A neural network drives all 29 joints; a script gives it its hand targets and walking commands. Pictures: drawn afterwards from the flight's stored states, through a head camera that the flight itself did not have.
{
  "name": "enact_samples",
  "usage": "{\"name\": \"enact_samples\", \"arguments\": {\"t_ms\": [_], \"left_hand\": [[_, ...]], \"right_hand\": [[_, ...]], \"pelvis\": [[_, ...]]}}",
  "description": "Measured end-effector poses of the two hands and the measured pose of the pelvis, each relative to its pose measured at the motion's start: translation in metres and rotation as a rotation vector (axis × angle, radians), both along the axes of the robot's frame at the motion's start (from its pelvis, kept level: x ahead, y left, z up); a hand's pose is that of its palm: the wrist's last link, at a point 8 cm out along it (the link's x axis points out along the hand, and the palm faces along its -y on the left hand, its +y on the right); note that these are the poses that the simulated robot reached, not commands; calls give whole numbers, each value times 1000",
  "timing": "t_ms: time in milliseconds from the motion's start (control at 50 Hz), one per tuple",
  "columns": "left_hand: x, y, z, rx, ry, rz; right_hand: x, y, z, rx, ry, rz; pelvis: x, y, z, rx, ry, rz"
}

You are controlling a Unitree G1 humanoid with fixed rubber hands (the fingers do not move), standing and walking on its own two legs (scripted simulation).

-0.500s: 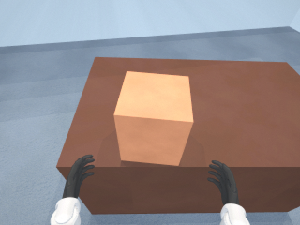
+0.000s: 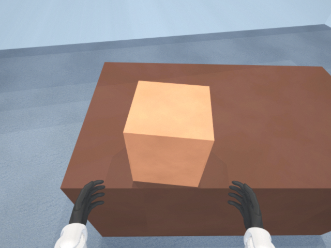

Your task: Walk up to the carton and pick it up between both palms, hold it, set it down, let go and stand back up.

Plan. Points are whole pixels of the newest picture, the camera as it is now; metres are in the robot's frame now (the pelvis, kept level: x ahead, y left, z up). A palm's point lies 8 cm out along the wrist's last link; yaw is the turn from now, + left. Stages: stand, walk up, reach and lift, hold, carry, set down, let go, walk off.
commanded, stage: set down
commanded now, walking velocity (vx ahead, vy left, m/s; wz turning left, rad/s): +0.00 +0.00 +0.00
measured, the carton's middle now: (169, 135) +0.43 +0.01 -0.01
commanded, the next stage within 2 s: let go in 1.32 s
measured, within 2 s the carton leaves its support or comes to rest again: neither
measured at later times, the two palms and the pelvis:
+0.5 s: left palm (84, 221) +0.20 +0.22 -0.05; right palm (255, 224) +0.19 -0.20 -0.05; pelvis +0.01 -0.01 +0.00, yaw +0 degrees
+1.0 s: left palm (84, 229) +0.18 +0.22 -0.07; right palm (256, 231) +0.18 -0.20 -0.06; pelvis +0.01 -0.01 +0.00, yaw +0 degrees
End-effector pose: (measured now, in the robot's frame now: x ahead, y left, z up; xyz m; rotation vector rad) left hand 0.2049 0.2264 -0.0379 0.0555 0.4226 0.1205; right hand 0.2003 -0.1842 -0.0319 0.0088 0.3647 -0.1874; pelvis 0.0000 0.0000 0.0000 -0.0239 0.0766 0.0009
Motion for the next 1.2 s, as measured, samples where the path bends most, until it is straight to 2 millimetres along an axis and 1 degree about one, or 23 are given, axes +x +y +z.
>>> {"name": "enact_samples", "arguments": {"t_ms": [120,200,620,1200], "left_hand": [[-4,-6,-2,-2,25,-13],[-4,-7,-3,-5,32,-21],[-12,-6,-17,-17,157,0],[-24,-5,-34,-25,314,26]], "right_hand": [[-2,-9,-3,-3,18,-6],[-4,-12,-6,-7,35,-10],[-10,-11,-17,7,124,-3],[-22,-18,-34,6,248,22]], "pelvis": [[5,-5,1,7,-10,0],[6,-6,1,9,-11,1],[6,-6,1,9,-11,0],[7,-7,1,9,-10,0]]}}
